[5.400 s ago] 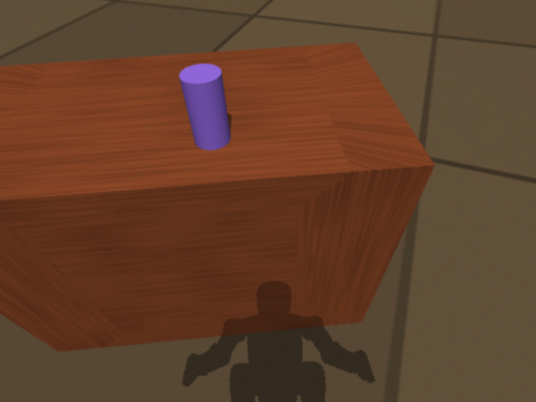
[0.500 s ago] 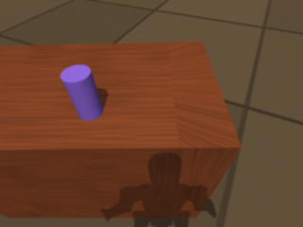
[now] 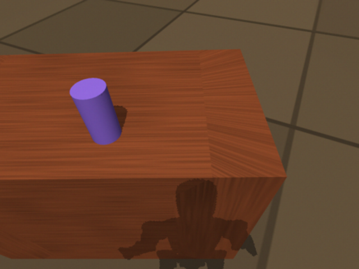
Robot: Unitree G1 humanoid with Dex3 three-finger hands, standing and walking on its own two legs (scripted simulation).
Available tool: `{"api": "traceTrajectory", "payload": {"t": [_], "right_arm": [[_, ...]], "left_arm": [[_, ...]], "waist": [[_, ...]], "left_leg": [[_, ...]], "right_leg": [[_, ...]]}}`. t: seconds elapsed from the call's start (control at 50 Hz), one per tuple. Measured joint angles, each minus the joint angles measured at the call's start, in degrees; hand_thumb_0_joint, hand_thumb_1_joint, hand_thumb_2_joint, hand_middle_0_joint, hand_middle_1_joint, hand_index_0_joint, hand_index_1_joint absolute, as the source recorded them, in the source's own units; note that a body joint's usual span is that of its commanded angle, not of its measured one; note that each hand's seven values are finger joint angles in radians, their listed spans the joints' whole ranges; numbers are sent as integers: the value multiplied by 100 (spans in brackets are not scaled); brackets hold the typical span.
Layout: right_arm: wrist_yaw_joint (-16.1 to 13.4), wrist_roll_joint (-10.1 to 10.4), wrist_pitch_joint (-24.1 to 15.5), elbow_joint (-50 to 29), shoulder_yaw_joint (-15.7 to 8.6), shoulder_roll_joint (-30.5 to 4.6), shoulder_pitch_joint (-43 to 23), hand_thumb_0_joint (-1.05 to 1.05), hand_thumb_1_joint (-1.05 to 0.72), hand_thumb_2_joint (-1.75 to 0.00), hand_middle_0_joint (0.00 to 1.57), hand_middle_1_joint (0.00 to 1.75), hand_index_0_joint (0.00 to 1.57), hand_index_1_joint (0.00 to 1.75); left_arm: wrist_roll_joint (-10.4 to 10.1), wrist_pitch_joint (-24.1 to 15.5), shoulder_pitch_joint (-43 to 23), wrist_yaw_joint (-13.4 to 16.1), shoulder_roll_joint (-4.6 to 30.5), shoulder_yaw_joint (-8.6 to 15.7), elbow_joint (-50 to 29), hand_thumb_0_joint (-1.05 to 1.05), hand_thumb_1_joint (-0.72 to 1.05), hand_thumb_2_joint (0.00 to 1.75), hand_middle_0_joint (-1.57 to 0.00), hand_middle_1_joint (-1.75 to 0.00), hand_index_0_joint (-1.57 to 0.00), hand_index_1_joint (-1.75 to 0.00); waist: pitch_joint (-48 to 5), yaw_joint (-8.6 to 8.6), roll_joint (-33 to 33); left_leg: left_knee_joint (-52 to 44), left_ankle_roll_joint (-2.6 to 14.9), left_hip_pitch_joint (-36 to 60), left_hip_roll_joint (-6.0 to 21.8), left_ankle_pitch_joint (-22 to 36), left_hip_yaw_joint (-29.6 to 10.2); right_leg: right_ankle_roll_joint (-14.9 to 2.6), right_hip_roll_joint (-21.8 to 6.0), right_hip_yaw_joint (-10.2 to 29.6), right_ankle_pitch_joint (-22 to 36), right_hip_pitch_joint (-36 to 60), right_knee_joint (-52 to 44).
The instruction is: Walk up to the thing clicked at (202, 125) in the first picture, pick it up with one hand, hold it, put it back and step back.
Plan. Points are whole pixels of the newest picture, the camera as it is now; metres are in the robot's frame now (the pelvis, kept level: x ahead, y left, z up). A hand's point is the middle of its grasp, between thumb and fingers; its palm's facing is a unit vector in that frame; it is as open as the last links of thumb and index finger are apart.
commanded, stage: rise first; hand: left
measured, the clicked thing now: (98, 113) +0.48 +0.22 +0.09
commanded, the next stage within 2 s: none
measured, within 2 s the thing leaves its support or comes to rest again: neither
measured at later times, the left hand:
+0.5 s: hand (82, 256) +0.19 +0.25 -0.08, palm faces +0.19 -0.91 -0.36, open 15.9 cm
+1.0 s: hand (53, 232) +0.20 +0.25 +0.07, palm faces +0.27 -0.87 -0.41, open 17.5 cm
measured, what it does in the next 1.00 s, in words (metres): stands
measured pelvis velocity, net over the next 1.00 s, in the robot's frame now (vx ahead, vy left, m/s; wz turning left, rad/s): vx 0.00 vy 0.00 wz -0.02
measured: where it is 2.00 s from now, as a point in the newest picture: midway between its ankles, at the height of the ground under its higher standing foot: outside the picture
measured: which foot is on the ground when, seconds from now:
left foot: down 0.00-1.00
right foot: down 0.00-1.00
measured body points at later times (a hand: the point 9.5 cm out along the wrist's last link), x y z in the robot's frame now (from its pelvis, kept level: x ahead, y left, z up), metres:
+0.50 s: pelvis +0.01 +0.00 -0.01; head +0.03 -0.01 +0.44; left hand +0.18 +0.29 -0.05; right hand +0.15 -0.27 -0.11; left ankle +0.01 +0.13 -0.75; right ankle -0.04 -0.12 -0.75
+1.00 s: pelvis +0.00 +0.00 -0.01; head +0.01 -0.02 +0.44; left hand +0.18 +0.29 +0.09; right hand +0.15 -0.26 -0.11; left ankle +0.01 +0.13 -0.75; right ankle -0.04 -0.12 -0.75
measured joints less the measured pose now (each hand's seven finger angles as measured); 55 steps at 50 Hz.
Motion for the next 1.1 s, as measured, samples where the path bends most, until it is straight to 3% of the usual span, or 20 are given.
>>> {"api": "traceTrajectory", "payload": {"t": [0.04,0.1,0.14,0.22,0.28,0.46,0.6,0.88,1.1], "right_arm": [[0,0,7,-1,-2,2,1,0,-90,-89,20,30,20,29],[-144,359,-180,-597,-59,63,-3,0,-86,-85,17,26,17,25],[-233,452,-360,-839,-187,153,-179,1,-80,-79,14,22,14,21],[-355,378,-404,-1020,-535,329,-567,0,-60,-60,10,14,10,14],[-363,336,-360,-1407,-696,434,-397,0,-44,-45,8,10,8,10],[-413,340,-49,-2478,-538,576,505,0,6,-16,5,6,6,5],[-441,285,-137,-3218,-403,705,777,-1,35,-6,5,5,6,5],[-274,241,-135,-3076,-673,674,896,-1,53,-1,5,5,5,4],[-292,189,-235,-3085,-834,688,850,-1,52,-1,5,5,6,4]], "left_arm": [[1,-2,7,4,3,-1,0,0,90,90,-20,-30,-20,-30],[-345,-124,72,132,-86,13,-633,1,86,85,-18,-26,-17,-27],[-459,-305,-56,205,-185,137,-940,1,80,79,-15,-22,-14,-23],[-382,-425,-464,321,-294,497,-1241,1,61,60,-12,-15,-11,-17],[-302,-435,-346,349,-344,691,-1755,1,44,45,-10,-12,-9,-12],[-310,-264,617,497,-327,750,-3242,0,-8,15,-7,-7,-7,-7],[-310,-368,1077,527,-353,850,-4558,0,-39,6,-6,-5,-5,-6],[-397,-552,1817,293,-245,1201,-6661,-1,-51,1,-5,-4,-4,-5],[-365,-979,1956,204,-97,1587,-7329,-1,-54,0,-6,-4,-5,-5]], "waist": [[-1,-1,-2],[105,-5,22],[173,-10,35],[96,9,28],[-69,36,16],[-305,96,43],[-259,144,82],[-91,255,243],[-62,299,282]], "left_leg": [[2,-3,-2,3,-7,-1],[306,5,-289,20,-120,39],[507,7,-528,33,-175,62],[780,10,-941,58,-243,87],[718,10,-956,62,-238,120],[553,20,-551,46,-341,215],[539,26,-304,40,-405,216],[514,28,-78,26,-392,182],[467,-3,-11,22,-298,99]], "right_leg": [[-2,3,-1,-5,0,-2],[-12,9,48,-129,-332,360],[-18,15,79,-196,-599,599],[-20,32,115,-270,-1039,904],[-15,35,146,-257,-1071,849],[0,14,230,-316,-687,659],[11,8,227,-343,-408,575],[7,-3,189,-339,-161,541],[-22,-1,107,-337,-113,605]]}}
